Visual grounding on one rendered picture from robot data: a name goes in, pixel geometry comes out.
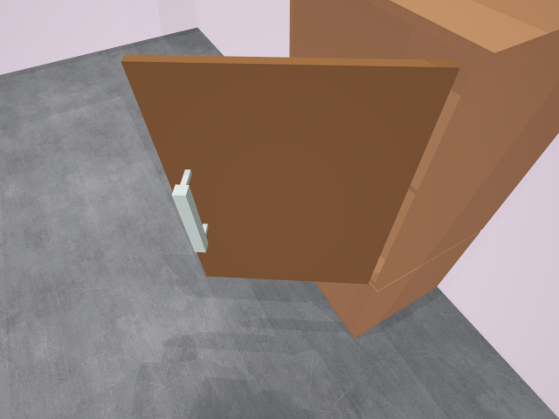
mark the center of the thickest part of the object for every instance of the cupboard door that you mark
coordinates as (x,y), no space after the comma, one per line
(299,165)

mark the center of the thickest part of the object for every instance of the handle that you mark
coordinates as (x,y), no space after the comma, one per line
(187,209)

